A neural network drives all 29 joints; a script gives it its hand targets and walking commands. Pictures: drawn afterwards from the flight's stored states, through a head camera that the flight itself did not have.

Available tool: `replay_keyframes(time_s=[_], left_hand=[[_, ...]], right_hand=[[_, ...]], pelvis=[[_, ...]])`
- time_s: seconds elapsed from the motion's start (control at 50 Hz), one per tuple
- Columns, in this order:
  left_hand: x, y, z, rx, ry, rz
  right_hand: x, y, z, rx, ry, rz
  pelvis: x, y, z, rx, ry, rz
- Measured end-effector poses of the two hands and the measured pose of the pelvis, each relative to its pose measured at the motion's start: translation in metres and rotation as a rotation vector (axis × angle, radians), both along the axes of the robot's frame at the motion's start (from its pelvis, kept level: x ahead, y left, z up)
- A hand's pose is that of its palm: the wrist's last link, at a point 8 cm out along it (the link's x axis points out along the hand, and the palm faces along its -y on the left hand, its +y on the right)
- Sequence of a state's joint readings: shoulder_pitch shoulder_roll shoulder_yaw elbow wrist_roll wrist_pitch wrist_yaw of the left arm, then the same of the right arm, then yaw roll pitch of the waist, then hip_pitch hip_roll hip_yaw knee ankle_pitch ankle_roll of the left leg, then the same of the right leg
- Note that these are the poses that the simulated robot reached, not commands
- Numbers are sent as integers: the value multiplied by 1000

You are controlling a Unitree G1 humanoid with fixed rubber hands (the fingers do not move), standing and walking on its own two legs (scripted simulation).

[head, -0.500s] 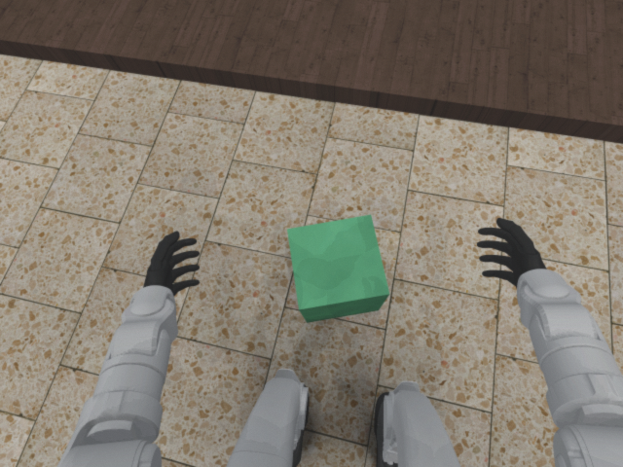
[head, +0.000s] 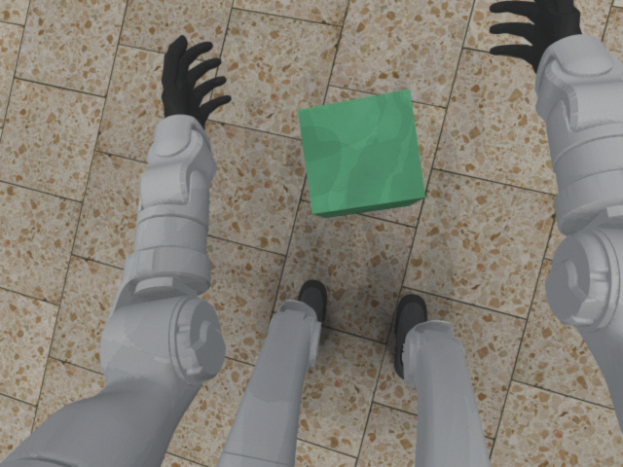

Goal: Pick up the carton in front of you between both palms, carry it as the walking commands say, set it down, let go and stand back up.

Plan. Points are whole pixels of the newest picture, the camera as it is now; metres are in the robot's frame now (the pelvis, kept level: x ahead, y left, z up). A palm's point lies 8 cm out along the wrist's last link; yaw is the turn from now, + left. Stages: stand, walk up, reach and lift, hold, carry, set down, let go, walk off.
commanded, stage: reach and lift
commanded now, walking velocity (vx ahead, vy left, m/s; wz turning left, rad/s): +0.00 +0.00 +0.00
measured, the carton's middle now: (360, 164) +0.51 +0.05 -0.52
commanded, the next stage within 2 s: none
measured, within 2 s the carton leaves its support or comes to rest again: leaves its support in 1.64 s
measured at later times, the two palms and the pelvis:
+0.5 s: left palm (246, 162) +0.46 +0.24 -0.33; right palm (474, 130) +0.55 -0.14 -0.34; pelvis -0.02 +0.00 -0.18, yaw +3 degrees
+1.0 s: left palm (270, 166) +0.48 +0.23 -0.45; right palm (452, 144) +0.55 -0.13 -0.46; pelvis -0.03 +0.00 -0.27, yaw +3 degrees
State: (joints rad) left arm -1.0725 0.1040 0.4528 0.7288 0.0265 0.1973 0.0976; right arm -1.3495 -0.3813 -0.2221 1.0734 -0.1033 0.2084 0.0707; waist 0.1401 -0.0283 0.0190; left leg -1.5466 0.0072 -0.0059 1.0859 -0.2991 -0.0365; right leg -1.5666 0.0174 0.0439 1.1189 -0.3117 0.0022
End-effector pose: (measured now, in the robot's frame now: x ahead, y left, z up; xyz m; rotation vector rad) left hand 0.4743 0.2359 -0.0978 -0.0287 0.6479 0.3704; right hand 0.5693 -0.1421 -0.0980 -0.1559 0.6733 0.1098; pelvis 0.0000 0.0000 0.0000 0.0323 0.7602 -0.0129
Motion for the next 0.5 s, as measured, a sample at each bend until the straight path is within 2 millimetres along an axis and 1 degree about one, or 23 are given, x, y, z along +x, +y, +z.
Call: replay_keyframes(time_s=[0.1,0.16,0.2,0.28,0.4,0.46,0.5], left_hand=[[4,-2,-25,-1,8,-3],[1,-3,-49,-4,25,-4],[-2,-3,-68,-7,40,-2],[-8,-1,-113,-8,61,6],[-11,2,-183,0,60,0],[-12,2,-214,-1,54,-2],[-13,3,-231,-3,49,-2]], right_hand=[[3,4,-30,11,8,-6],[-1,6,-55,14,19,-13],[-6,8,-75,11,29,-19],[-15,9,-123,3,40,-28],[-22,7,-195,-13,20,-37],[-23,5,-226,-17,8,-38],[-23,5,-242,-17,-1,-39]], pelvis=[[14,-1,-8,5,75,1],[19,0,-21,9,120,5],[21,0,-34,12,148,8],[18,0,-67,16,186,14],[2,1,-128,17,181,25],[-9,1,-158,18,152,29],[-16,1,-177,18,125,30]])
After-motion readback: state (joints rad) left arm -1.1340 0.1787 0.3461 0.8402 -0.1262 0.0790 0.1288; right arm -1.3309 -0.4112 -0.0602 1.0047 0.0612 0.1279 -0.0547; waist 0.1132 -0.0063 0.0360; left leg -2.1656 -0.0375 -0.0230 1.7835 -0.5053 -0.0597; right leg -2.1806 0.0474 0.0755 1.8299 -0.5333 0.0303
